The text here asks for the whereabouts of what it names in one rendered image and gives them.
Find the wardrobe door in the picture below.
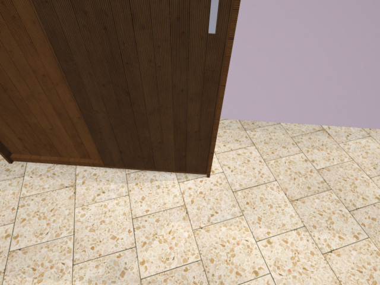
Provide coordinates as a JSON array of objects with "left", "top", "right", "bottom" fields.
[
  {"left": 0, "top": 0, "right": 101, "bottom": 160},
  {"left": 31, "top": 0, "right": 233, "bottom": 173}
]

